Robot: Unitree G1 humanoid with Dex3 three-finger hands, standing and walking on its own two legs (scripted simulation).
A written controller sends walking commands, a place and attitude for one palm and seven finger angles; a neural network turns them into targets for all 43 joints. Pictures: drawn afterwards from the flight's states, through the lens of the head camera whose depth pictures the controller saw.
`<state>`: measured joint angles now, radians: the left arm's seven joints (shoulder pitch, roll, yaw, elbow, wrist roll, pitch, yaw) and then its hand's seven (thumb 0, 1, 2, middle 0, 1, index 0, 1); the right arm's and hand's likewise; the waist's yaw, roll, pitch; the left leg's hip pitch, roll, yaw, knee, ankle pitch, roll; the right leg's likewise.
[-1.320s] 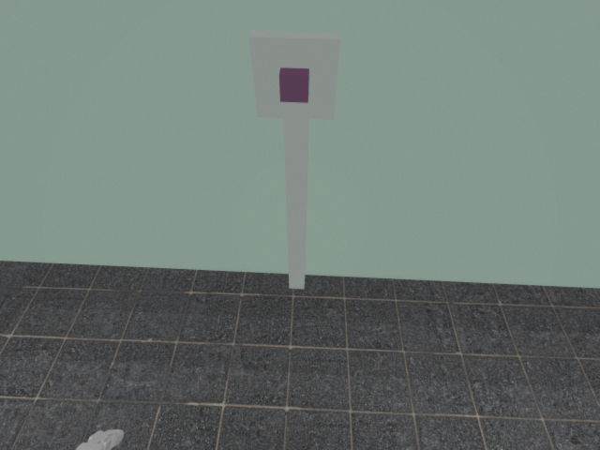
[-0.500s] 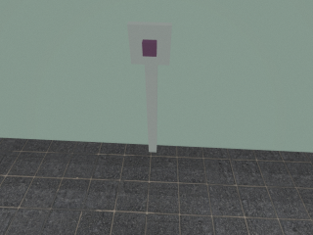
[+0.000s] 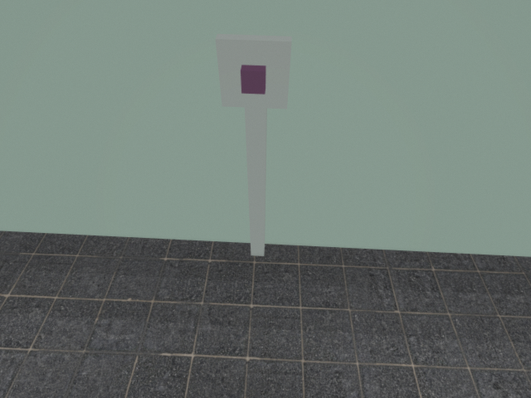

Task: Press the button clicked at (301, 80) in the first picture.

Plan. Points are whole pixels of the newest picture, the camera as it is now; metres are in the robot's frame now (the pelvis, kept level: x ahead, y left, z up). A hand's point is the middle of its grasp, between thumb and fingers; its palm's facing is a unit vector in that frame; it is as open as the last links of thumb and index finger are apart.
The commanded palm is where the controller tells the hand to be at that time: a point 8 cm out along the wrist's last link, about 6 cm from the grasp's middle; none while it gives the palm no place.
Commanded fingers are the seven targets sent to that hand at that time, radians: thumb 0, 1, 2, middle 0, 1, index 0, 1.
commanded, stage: look at it before walking up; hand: left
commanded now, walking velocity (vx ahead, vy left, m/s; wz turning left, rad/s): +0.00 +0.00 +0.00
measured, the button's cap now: (253, 79) +0.79 +0.08 +0.09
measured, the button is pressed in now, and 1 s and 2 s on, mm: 0 0 0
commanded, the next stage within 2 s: take the last steps up to it in 0.42 s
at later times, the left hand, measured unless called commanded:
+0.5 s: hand out of the picture +0.07 +0.24 -0.16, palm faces -0.01 -0.94 -0.33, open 7.4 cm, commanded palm none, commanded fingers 0.00 0.90 0.90 -0.20 -0.30 -0.20 -0.30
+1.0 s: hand out of the picture +0.05 +0.14 -0.19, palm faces +0.03 -0.98 -0.19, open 7.4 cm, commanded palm none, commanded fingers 0.00 0.90 0.90 -0.20 -0.30 -0.20 -0.30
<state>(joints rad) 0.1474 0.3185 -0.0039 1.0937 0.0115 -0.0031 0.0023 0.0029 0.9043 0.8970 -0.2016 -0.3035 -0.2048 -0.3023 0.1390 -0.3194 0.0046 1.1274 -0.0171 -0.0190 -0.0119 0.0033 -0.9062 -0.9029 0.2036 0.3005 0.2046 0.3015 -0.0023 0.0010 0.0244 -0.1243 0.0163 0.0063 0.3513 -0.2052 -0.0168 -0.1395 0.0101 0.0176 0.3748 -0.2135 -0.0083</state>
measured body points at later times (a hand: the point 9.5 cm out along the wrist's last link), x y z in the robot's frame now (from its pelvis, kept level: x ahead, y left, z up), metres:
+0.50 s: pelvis +0.01 +0.00 +0.00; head +0.01 +0.00 +0.45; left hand +0.07 +0.29 -0.13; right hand +0.08 -0.29 -0.13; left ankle -0.01 +0.13 -0.75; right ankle -0.01 -0.11 -0.75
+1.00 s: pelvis +0.09 -0.04 -0.02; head +0.10 -0.04 +0.43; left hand +0.05 +0.19 -0.17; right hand +0.02 -0.26 -0.18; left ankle -0.01 +0.11 -0.70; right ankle +0.02 -0.11 -0.75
